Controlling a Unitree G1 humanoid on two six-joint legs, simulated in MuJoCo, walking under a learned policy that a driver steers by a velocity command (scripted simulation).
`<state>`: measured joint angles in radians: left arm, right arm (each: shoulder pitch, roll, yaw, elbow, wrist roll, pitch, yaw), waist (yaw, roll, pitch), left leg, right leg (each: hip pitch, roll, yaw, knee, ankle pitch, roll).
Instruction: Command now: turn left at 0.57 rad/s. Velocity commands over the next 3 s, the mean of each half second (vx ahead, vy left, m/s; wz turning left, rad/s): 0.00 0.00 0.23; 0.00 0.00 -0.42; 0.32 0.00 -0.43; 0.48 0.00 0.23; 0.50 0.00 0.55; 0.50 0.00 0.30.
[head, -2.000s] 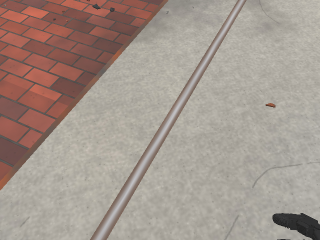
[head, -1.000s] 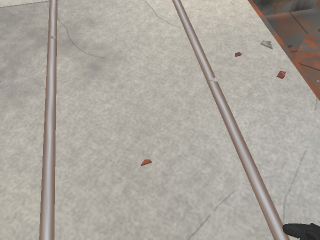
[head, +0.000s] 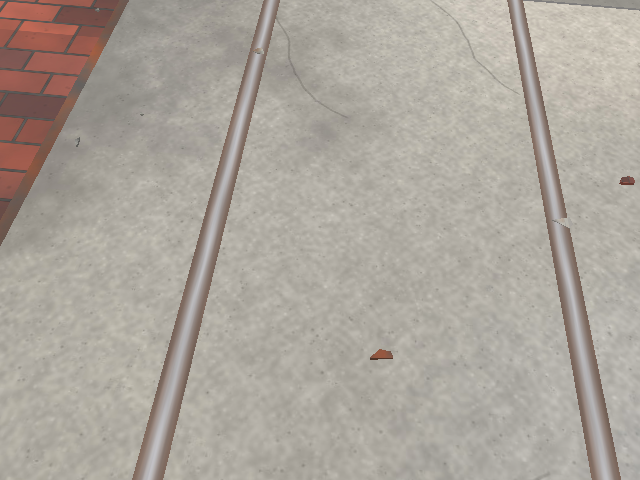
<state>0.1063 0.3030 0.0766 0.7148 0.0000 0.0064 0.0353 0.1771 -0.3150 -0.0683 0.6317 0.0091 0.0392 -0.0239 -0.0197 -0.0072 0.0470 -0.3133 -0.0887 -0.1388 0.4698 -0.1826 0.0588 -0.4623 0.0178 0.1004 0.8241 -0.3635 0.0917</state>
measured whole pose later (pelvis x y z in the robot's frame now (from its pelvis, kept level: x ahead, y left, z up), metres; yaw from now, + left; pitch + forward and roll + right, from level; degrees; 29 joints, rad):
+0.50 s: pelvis +0.00 -0.01 -0.01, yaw +6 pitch +0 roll +0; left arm 0.18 0.24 0.03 0.75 0.00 -0.01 0.00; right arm 0.19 -0.27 -0.05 0.70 -0.01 0.05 -0.02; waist 0.02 -0.01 0.04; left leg -0.19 0.00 -0.06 0.48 -0.29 -0.02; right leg -0.27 0.00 0.07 0.52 -0.25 0.02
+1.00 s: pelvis -0.01 -0.04 +0.00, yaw -10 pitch +2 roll +3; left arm 0.21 0.30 0.05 0.64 -0.01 0.01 0.02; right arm 0.12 -0.32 -0.08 0.69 0.00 0.02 -0.05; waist 0.02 0.02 0.06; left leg -0.50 -0.01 -0.08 1.01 -0.37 -0.09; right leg -0.29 0.07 0.10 0.45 -0.19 -0.08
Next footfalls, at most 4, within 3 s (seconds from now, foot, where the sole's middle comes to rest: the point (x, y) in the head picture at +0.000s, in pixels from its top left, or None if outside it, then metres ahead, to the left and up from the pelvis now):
0.14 right None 0.07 -0.14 -0.78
0.44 left None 0.00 0.12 -0.78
0.76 right None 0.05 -0.12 -0.78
1.24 left None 0.12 0.08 -0.78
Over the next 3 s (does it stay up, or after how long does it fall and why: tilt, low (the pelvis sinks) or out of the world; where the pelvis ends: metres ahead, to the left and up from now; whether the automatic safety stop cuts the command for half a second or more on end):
stays up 0.90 -0.23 0.01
